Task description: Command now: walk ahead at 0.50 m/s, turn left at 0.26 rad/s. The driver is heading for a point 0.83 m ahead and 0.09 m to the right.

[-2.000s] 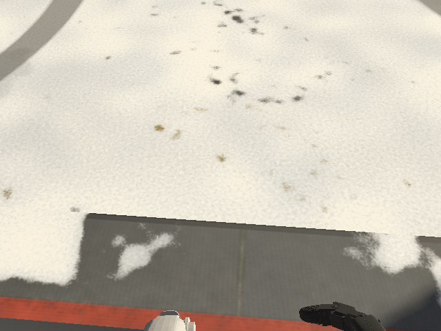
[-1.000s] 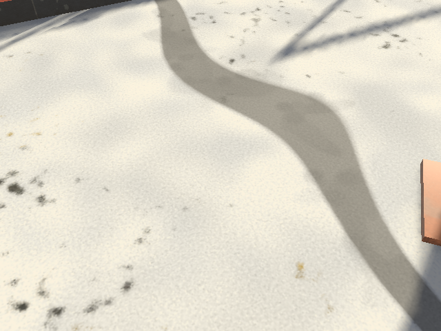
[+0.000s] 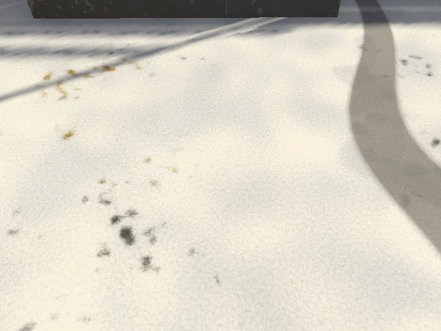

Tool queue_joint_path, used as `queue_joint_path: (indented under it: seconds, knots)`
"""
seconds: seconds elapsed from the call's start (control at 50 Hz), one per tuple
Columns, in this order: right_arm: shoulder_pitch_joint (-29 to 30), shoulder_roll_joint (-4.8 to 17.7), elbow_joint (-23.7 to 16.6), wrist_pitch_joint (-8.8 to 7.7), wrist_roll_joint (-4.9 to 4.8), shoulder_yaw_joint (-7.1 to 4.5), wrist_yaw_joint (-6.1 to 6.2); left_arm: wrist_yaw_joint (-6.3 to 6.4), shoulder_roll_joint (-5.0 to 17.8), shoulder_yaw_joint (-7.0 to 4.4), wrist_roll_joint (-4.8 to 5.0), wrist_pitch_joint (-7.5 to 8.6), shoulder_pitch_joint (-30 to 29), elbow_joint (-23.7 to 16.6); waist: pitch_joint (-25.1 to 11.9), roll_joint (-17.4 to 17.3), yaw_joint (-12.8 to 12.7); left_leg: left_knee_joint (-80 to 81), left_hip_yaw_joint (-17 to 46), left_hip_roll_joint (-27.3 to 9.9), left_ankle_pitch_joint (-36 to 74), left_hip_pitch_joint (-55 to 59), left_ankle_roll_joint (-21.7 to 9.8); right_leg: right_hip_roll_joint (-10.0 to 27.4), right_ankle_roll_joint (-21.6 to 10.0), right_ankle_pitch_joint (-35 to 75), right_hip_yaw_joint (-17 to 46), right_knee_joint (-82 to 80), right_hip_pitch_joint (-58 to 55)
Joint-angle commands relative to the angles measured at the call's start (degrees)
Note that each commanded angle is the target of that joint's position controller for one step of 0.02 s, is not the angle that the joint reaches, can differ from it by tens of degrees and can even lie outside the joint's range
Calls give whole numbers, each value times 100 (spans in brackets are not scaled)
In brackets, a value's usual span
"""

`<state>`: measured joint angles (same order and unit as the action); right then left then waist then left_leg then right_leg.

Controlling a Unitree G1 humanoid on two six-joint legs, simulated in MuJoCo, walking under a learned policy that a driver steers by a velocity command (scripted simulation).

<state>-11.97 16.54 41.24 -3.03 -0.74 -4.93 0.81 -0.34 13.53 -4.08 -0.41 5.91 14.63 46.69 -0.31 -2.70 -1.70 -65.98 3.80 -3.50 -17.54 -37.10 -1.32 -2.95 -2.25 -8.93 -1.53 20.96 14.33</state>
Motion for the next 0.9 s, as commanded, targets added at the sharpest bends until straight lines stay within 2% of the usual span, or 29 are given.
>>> queue_joint_path:
  seconds: [0.02, 0.08, 0.16, 0.2, 0.22, 0.24, 0.26, 0.28, 0.3, 0.32, 0.34, 0.36, 0.38, 0.4, 0.44, 0.5, 0.58, 0.64, 0.7, 0.72, 0.74, 0.76, 0.78, 0.8, 0.82, 0.84, 0.86, 0.88, 0.9]
  knots:
    - [-27, -18, -397, -75, 70, 82, -37, -8, 755, -154, 40, 98, -386, -365, -171, 594, 255, 876, 24, -385, 707, -165, 52, 1511, -1150, 1010, 1215, -1124, -105]
    - [626, -48, -543, -130, 33, 160, -81, 13, 945, -193, 136, 38, -195, -290, -85, 589, 42, 2104, -190, -265, 1420, 320, 66, 1356, -1004, 993, 801, -1119, 61]
    - [1205, 129, -792, -161, -52, 145, -159, -6, 1154, -226, 217, -51, 306, -129, -55, 711, -210, 3006, -328, -62, 1240, 546, 33, 1587, -914, 589, 919, -848, -492]
    - [1176, 201, -851, -187, -47, 115, -196, 3, 1211, -234, 240, -115, 364, -76, -65, 783, -116, 3454, -450, 70, 985, 891, -102, 1683, -799, 574, 980, -531, -661]
    - [898, 258, -776, -189, -20, 69, -192, 12, 1198, -219, 247, -143, 358, -58, -175, 763, 56, 3732, -580, 202, 1008, 1400, -182, 1600, -696, 842, 905, -222, -635]
    - [330, 461, -616, -175, 14, -42, -150, 21, 1086, -171, 225, -145, 409, -37, -489, 689, 299, 3854, -614, 308, 948, 2299, -321, 1378, -551, 1482, 695, 431, -481]
    - [-637, 847, -470, -172, 72, -181, -90, 24, 807, -60, 141, -111, 333, -105, -1113, 270, 737, 3777, 222, -429, 1224, 3711, -655, 1039, -292, 1260, 274, 1923, 269]
    - [-1152, 1429, -417, -133, 147, -311, -64, 13, 354, 100, 105, 24, 636, -317, -1613, -1191, 757, 4216, 2469, -1812, 664, 5510, -1483, 280, 135, -855, -193, 4045, 2581]
    - [-1476, 1061, -356, -137, 91, -233, -86, 7, 689, 20, 156, 103, 478, -280, -1840, -1146, 950, 4679, 3545, -2062, 290, 5588, -1744, 296, 133, -2270, 522, 5053, 3407]
    - [-1202, 800, -368, -151, 83, -130, -91, -9, 920, -59, 265, 104, 246, -345, -1271, -736, 856, 4690, 2814, -1931, 205, 5113, -1540, 573, 69, -1905, 682, 5411, 3752]
    - [-823, 596, -424, -160, 99, -61, -106, -1, 858, -44, 253, 58, -2, -372, -914, -431, 697, 4802, 2103, -1647, 298, 4433, -1351, 791, 40, -1433, 589, 5285, 3607]
    - [-456, 430, -416, -176, 117, -11, -134, 16, 792, -53, 191, -6, -112, -384, -542, -293, 511, 5044, 1637, -1436, 468, 3744, -1238, 922, 56, -1083, 589, 4964, 3406]
    - [-223, 285, -406, -227, 143, 31, -156, 36, 771, -87, 171, -101, -58, -369, -332, -379, 306, 5263, 1268, -1282, 742, 3225, -1127, 1031, 68, -844, 666, 4745, 3081]
    - [-94, 255, -370, -275, 153, 26, -174, 42, 687, -87, 190, -191, 47, -340, -218, -415, 166, 5456, 988, -1212, 923, 2884, -1084, 1023, 93, -654, 700, 4674, 2858]
    - [-132, 302, -258, -360, 172, -20, -156, 52, 579, -88, 191, -281, 33, -349, -134, -266, 94, 5656, 506, -1184, 1498, 2756, -1077, 964, 162, -192, 824, 4520, 2876]
    - [-302, 394, -54, -375, 188, -72, -68, 36, 498, -96, 158, -296, -271, -427, -55, -70, 118, 5681, -109, -1158, 2225, 3013, -971, 871, 219, 586, 983, 3865, 3147]
    - [-432, 515, 114, -346, 143, -115, 12, -90, 368, -41, 134, -298, -920, -612, 154, -63, 333, 5752, -796, -1051, 2241, 3116, -764, 817, 172, 1464, 611, 2682, 2891]
    - [-751, 627, 300, -278, 100, -168, 45, -189, 272, 16, 147, -305, -1466, -860, 404, -8, 576, 5681, -1010, -1211, 2261, 3591, -727, 802, 61, 1352, 362, 2115, 3009]
    - [-885, 730, 424, -168, 27, -215, 53, -288, 305, 18, 163, -313, -1782, -1113, 500, -78, 638, 5341, -1197, -1355, 2848, 4134, -641, 706, -121, 634, 42, 1774, 3015]
    - [-820, 793, 424, -135, 4, -230, 65, -317, 352, -4, 163, -316, -1761, -1173, 438, -159, 558, 5099, -1308, -1355, 3580, 4196, -576, 591, -222, 319, -129, 1679, 2756]
    - [-713, 884, 394, -93, -12, -248, 94, -334, 443, -54, 138, -318, -1621, -1199, 316, -296, 420, 4661, -1416, -1307, 4869, 4211, -494, 372, -321, 13, -358, 1617, 2344]
    - [-648, 977, 363, -40, -36, -270, 136, -333, 582, -133, 113, -315, -1226, -1145, 41, -436, 194, 4003, -1484, -1231, 6057, 4205, -402, 90, -414, -182, -567, 1556, 1742]
    - [-521, 1022, 319, 2, -66, -269, 168, -313, 836, -274, 111, -294, -349, -936, -394, -392, -272, 2912, -1597, -1021, 6380, 3971, -230, -175, -566, 325, -622, 1035, 608]
    - [-513, 969, 227, -45, -50, -240, 190, -202, 1273, -451, 74, -311, 427, -775, -876, -96, -635, 1414, -1626, -725, 5092, 2837, 101, 80, -813, 1614, 4, 767, -1056]
    - [-891, 84, -23, -170, 358, 16, 116, -70, 1910, -509, 37, -342, 530, -745, -1407, 1689, -62, -737, -1422, 162, -1495, 567, 453, 1608, -1486, 4908, 2054, 1432, -3039]
    - [-1131, 368, -134, -351, 165, 83, 3, -105, 1840, -446, -7, -308, 672, -1009, -2941, 1511, -219, -2031, -32, 662, -2404, -318, 571, 2576, -2640, 4293, 4291, 742, -4069]
    - [-426, 704, -202, -408, -63, -11, -25, -99, 1518, -381, -22, -330, 561, -1060, -2566, 772, -478, -2032, 306, 322, -1801, -563, 489, 2244, -2297, 4242, 3517, 533, -3650]
    - [-103, 638, -332, -402, -69, 28, 13, -74, 1228, -316, 105, -330, 154, -1071, -1757, 523, -313, -1550, 169, 108, -1234, -796, 433, 1932, -1979, 3870, 2786, 476, -2870]
    - [-8, 619, -268, -339, 58, 18, 96, -51, 1043, -256, 189, -344, -211, -1150, -1199, 134, -103, -1191, 99, -71, -935, -616, 478, 1689, -1749, 3657, 2419, 306, -1935]
